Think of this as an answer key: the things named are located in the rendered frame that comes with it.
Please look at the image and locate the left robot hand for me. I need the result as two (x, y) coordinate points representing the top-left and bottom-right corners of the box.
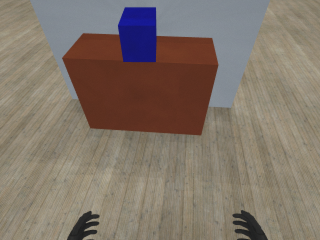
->
(67, 211), (100, 240)

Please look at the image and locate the carton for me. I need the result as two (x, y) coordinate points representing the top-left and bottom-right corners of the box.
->
(118, 7), (157, 62)

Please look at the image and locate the right robot hand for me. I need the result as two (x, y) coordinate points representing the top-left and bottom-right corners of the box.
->
(232, 210), (268, 240)

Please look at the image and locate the pedestal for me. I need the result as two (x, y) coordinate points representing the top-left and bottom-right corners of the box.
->
(62, 33), (219, 136)

